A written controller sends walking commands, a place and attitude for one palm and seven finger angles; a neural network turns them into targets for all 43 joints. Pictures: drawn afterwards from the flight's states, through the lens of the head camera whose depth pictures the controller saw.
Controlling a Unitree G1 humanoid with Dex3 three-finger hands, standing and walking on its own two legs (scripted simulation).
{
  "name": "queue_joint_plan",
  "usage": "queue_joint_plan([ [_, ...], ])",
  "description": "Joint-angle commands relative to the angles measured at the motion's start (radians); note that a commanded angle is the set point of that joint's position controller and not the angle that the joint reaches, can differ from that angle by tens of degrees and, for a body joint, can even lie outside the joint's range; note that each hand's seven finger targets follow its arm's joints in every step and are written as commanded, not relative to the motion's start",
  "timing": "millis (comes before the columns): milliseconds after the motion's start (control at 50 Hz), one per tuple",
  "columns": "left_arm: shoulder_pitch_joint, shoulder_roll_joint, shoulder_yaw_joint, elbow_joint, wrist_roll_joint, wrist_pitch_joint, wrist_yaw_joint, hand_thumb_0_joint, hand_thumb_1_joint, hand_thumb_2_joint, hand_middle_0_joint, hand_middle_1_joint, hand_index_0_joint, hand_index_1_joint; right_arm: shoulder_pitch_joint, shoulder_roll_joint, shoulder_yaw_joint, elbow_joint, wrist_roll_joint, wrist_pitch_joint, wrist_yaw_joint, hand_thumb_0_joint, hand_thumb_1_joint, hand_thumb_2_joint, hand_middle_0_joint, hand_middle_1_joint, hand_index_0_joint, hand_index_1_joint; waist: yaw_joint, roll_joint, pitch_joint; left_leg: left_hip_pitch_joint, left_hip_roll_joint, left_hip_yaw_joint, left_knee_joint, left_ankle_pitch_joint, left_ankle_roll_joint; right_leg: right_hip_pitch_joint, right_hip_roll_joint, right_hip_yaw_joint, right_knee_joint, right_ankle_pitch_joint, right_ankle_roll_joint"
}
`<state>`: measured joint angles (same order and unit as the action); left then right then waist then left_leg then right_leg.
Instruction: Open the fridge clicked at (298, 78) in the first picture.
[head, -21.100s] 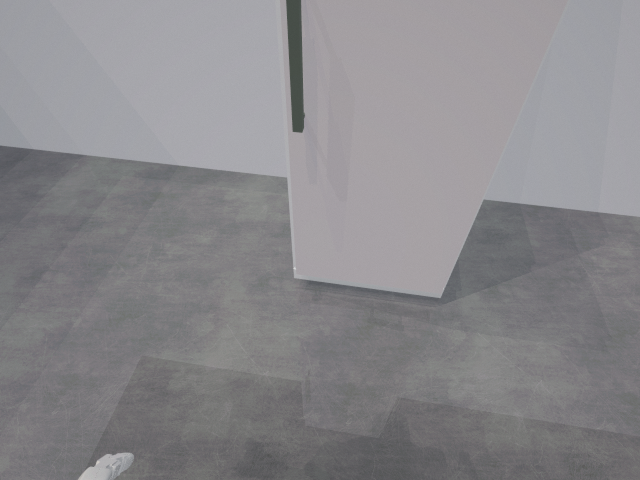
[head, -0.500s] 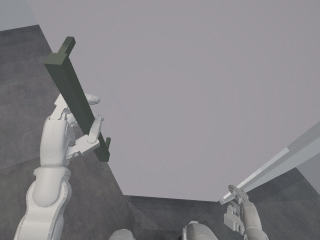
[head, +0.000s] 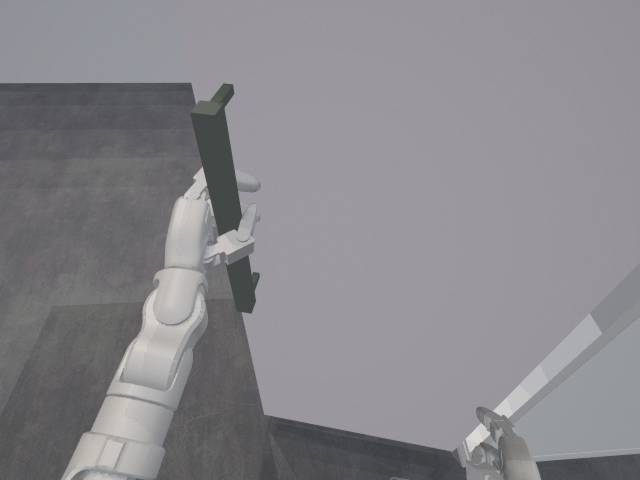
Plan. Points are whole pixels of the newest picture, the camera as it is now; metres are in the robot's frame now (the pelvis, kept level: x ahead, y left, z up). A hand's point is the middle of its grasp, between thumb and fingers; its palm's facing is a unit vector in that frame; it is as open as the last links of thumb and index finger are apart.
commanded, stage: stop walking and hold the door back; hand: left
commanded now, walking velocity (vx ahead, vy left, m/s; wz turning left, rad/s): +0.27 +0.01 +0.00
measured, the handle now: (237, 219) +0.38 +0.15 +0.14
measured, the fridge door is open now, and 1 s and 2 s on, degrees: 76 70 70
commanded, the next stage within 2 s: loosen the grip on the handle in 1.42 s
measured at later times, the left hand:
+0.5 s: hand (252, 208) +0.38 +0.13 +0.15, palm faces +0.05 -0.99 -0.15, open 5.4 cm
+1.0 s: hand (252, 209) +0.38 +0.13 +0.15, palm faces -0.06 -0.99 -0.12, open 5.5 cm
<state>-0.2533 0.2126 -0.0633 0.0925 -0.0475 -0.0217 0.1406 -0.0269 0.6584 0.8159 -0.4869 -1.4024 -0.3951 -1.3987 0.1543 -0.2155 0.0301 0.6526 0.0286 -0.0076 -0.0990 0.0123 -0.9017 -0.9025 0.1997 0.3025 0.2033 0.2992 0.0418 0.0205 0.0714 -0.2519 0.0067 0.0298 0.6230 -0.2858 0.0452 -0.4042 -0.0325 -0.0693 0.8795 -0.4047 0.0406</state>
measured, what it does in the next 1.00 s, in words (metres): steps on the spot: left foot, then right foot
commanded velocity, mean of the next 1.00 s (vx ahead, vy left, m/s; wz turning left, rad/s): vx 0.08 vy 0.00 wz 0.00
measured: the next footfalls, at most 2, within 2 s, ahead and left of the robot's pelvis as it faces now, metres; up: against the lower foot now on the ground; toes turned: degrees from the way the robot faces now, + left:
left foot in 0.32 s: +0.04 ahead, +0.15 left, +0.00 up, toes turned +2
right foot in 0.50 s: +0.06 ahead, -0.09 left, +0.00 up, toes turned -6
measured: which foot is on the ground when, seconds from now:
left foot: down 0.00-0.08, up 0.10-0.30, down 0.32-1.00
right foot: down 0.00-0.34, up 0.36-0.48, down 0.50-1.00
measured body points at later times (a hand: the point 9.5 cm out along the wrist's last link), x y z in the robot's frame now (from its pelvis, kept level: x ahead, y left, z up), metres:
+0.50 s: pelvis -0.05 +0.02 +0.00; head -0.04 +0.01 +0.45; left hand +0.37 +0.18 +0.16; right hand +0.03 -0.24 -0.13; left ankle -0.01 +0.13 -0.73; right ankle +0.02 -0.09 -0.73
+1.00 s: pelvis -0.01 +0.05 +0.00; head -0.01 +0.05 +0.45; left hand +0.38 +0.18 +0.16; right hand +0.12 -0.19 -0.10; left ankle +0.00 +0.15 -0.73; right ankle +0.02 -0.09 -0.73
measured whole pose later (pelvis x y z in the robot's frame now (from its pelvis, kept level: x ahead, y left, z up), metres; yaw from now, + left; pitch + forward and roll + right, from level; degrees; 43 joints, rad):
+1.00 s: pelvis -0.01 +0.05 +0.00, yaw -4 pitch -2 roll -1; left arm -0.47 0.17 0.02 0.41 -0.06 -0.12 0.06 -0.03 0.70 0.79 -0.46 -1.40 -0.40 -1.40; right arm 0.18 -0.19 0.03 0.69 0.02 -0.03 -0.08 0.01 -0.90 -0.90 0.20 0.30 0.21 0.30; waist -0.01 0.02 0.05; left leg -0.23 0.04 0.12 0.57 -0.30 0.02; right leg -0.28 -0.03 -0.02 0.52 -0.20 0.03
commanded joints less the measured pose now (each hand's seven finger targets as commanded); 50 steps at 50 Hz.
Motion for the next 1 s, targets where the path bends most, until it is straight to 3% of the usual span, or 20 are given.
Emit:
queue_joint_plan([
  [0,-0.636,0.08,0.044,-0.009,0.001,-0.054,-0.002,0.0,0.9,0.9,-0.45,-1.4,-0.45,-1.4,-0.098,-0.134,-0.033,-0.109,0.012,-0.036,-0.01,0.0,-0.9,-0.9,0.2,0.3,0.2,0.3,-0.015,0.065,-0.214,-0.148,0.163,-0.132,-0.221,-0.355,0.055,0.281,0.031,-0.032,-0.284,0.002,-0.007],
  [20,-0.694,0.069,0.026,0.024,-0.002,-0.055,-0.008,0.0,0.9,0.9,-0.45,-1.4,-0.45,-1.4,-0.105,-0.119,-0.031,-0.106,0.014,-0.036,-0.009,0.0,-0.9,-0.9,0.2,0.3,0.2,0.3,-0.018,-0.018,-0.221,-0.181,0.101,-0.081,-0.085,-0.37,0.026,0.314,-0.015,0.052,-0.403,-0.074,-0.043],
  [60,-0.72,0.184,0.125,0.118,-0.01,-0.043,-0.004,0.0,0.9,0.9,-0.45,-1.4,-0.45,-1.4,-0.115,-0.12,-0.053,-0.102,0.0,-0.026,-0.012,0.0,-0.9,-0.9,0.2,0.3,0.2,0.3,-0.002,-0.385,-0.134,-0.342,-0.033,-0.025,0.407,-0.272,-0.052,0.192,-0.364,0.674,-0.747,-0.451,-0.214],
  [80,-0.717,0.218,0.174,0.169,-0.015,-0.046,-0.001,0.0,0.9,0.9,-0.45,-1.4,-0.45,-1.4,-0.107,-0.151,-0.063,-0.07,-0.015,-0.032,-0.013,0.0,-0.9,-0.9,0.2,0.3,0.2,0.3,-0.004,-0.216,-0.116,-0.32,-0.003,-0.082,0.489,-0.2,-0.065,0.157,-0.395,0.67,-0.757,-0.326,-0.219],
  [140,-0.83,0.246,0.208,0.206,-0.008,-0.068,-0.007,0.0,0.9,0.9,-0.45,-1.4,-0.45,-1.4,-0.076,-0.114,-0.048,-0.038,-0.01,-0.05,-0.013,0.0,-0.9,-0.9,0.2,0.3,0.2,0.3,-0.035,-0.238,-0.239,-0.251,0.018,-0.052,0.429,-0.141,-0.057,0.192,-0.293,0.418,-0.624,-0.298,-0.173],
  [260,-0.904,0.225,0.203,0.282,-0.009,-0.115,-0.023,0.0,0.9,0.9,-0.45,-1.4,-0.45,-1.4,-0.038,-0.119,-0.046,-0.022,-0.008,-0.065,-0.021,0.0,-0.9,-0.9,0.2,0.3,0.2,0.3,-0.044,-0.2,-0.31,0.161,-0.033,0.123,-0.138,-0.13,-0.029,0.082,-0.174,0.157,-0.485,-0.226,-0.107],
  [300,-0.903,0.159,0.171,0.29,-0.014,-0.136,-0.032,0.0,0.9,0.9,-0.45,-1.4,-0.45,-1.4,-0.032,-0.173,-0.06,-0.038,-0.01,-0.077,-0.021,0.0,-0.9,-0.9,0.2,0.3,0.2,0.3,-0.047,0.166,-0.285,0.276,0.214,-0.22,-0.313,-0.227,0.065,-0.106,-0.009,-0.007,-0.117,-0.101,-0.029],
  [320,-0.958,0.155,0.16,0.288,-0.021,-0.133,-0.031,0.0,0.9,0.9,-0.45,-1.4,-0.45,-1.4,-0.045,-0.161,-0.055,-0.05,0.001,-0.071,-0.02,0.0,-0.9,-0.9,0.2,0.3,0.2,0.3,-0.043,0.22,-0.255,0.232,0.341,-0.389,-0.379,-0.149,0.143,-0.133,0.037,-0.03,0.04,-0.088,-0.017],
  [380,-0.965,0.107,0.117,0.333,-0.022,-0.13,-0.055,0.0,0.9,0.9,-0.45,-1.4,-0.45,-1.4,-0.044,-0.15,-0.055,-0.052,0.017,-0.071,-0.003,0.0,-0.9,-0.9,0.2,0.3,0.2,0.3,-0.038,0.031,-0.261,0.09,0.327,-0.293,-0.328,-0.133,0.145,0.018,-0.006,0.047,-0.054,-0.033,-0.02],
  [440,-0.915,0.172,0.17,0.42,-0.008,-0.125,-0.044,0.0,0.9,0.9,-0.45,-1.4,-0.45,-1.4,-0.007,-0.177,-0.059,-0.038,0.022,-0.069,-0.006,0.0,-0.9,-0.9,0.2,0.3,0.2,0.3,-0.027,0.078,-0.248,-0.036,0.23,-0.066,-0.18,-0.158,0.048,0.265,0.004,0.002,-0.337,0.034,-0.03],
  [460,-0.89,0.195,0.185,0.426,-0.002,-0.126,-0.043,0.0,0.9,0.9,-0.45,-1.4,-0.45,-1.4,0.005,-0.175,-0.063,-0.039,0.02,-0.071,-0.006,0.0,-0.9,-0.9,0.2,0.3,0.2,0.3,-0.028,0.01,-0.265,-0.065,0.173,-0.006,-0.08,-0.14,0.015,0.319,-0.032,0.068,-0.431,0.022,-0.051],
  [500,-0.864,0.249,0.212,0.442,0.009,-0.118,-0.042,0.0,0.9,0.9,-0.45,-1.4,-0.45,-1.4,0.019,-0.161,-0.072,-0.05,0.012,-0.07,-0.005,0.0,-0.9,-0.9,0.2,0.3,0.2,0.3,-0.037,-0.262,-0.235,-0.25,0.041,0.055,0.193,-0.215,-0.063,0.377,-0.296,0.459,-0.631,-0.006,-0.186],
  [520,-0.867,0.237,0.213,0.422,0.007,-0.112,-0.045,0.0,0.9,0.9,-0.45,-1.4,-0.45,-1.4,0.009,-0.16,-0.077,-0.053,0.015,-0.082,-0.005,0.0,-0.9,-0.9,0.2,0.3,0.2,0.3,-0.016,-0.239,-0.261,-0.26,0.046,-0.008,0.306,-0.27,-0.06,0.374,-0.334,0.502,-0.641,0.002,-0.229],
  [640,-0.792,0.234,0.251,0.349,-0.008,-0.139,-0.051,0.0,0.9,0.9,-0.45,-1.4,-0.45,-1.4,0.032,-0.134,-0.05,-0.02,-0.006,-0.11,-0.01,0.0,-0.9,-0.9,0.2,0.3,0.2,0.3,-0.052,-0.228,-0.316,0.04,0.032,0.055,-0.047,-0.05,-0.048,0.222,-0.183,0.151,-0.483,0.086,-0.133],
  [700,-0.7,0.17,0.212,0.263,-0.014,-0.163,-0.064,0.0,0.9,0.9,-0.45,-1.4,-0.45,-1.4,-0.017,-0.17,-0.062,-0.058,-0.014,-0.097,-0.006,0.0,-0.9,-0.9,0.2,0.3,0.2,0.3,-0.032,0.145,-0.266,0.119,0.24,-0.215,-0.279,0.055,0.044,0.078,0.002,0.019,-0.24,0.062,-0.024],
  [740,-0.737,0.063,0.112,0.222,-0.02,-0.16,-0.079,0.0,0.9,0.9,-0.45,-1.4,-0.45,-1.4,-0.063,-0.113,-0.033,-0.082,-0.006,-0.086,0.01,0.0,-0.9,-0.9,0.2,0.3,0.2,0.3,-0.026,0.116,-0.237,0.005,0.282,-0.244,-0.33,-0.013,0.076,0.162,0.018,0.039,-0.24,-0.006,-0.018],
  [800,-0.707,0.173,0.203,0.227,-0.002,-0.162,-0.056,0.0,0.9,0.9,-0.45,-1.4,-0.45,-1.4,-0.019,-0.167,-0.06,-0.065,-0.007,-0.082,0.001,0.0,-0.9,-0.9,0.2,0.3,0.2,0.3,-0.023,-0.02,-0.255,0.021,0.213,-0.115,-0.204,0.169,0.027,0.236,-0.01,0.053,-0.385,0.182,-0.02],
  [840,-0.63,0.113,0.15,0.148,0.001,-0.161,-0.066,0.0,0.9,0.9,-0.45,-1.4,-0.45,-1.4,-0.032,-0.138,-0.06,-0.099,-0.004,-0.085,0.006,0.0,-0.9,-0.9,0.2,0.3,0.2,0.3,-0.037,-0.072,-0.35,0.092,0.144,-0.009,-0.108,0.291,-0.025,0.286,-0.077,0.118,-0.407,0.399,-0.044],
  [880,-0.594,0.073,0.103,0.141,0.005,-0.155,-0.072,0.0,0.9,0.9,-0.45,-1.4,-0.45,-1.4,-0.048,-0.127,-0.055,-0.096,-0.012,-0.084,0.001,0.0,-0.9,-0.9,0.2,0.3,0.2,0.3,-0.043,0.019,-0.309,0.094,0.123,0.006,-0.165,0.201,-0.034,0.232,-0.071,0.091,-0.41,0.34,-0.034],
  [980,-0.509,0.157,0.179,0.104,0.0,-0.151,-0.057,0.0,0.9,0.9,-0.45,-1.4,-0.45,-1.4,-0.048,-0.127,-0.056,-0.096,-0.01,-0.055,-0.005,0.0,-0.9,-0.9,0.2,0.3,0.2,0.3,-0.032,-0.102,-0.301,0.087,0.126,0.004,-0.146,0.174,-0.03,0.217,-0.086,0.131,-0.453,0.332,-0.04],
])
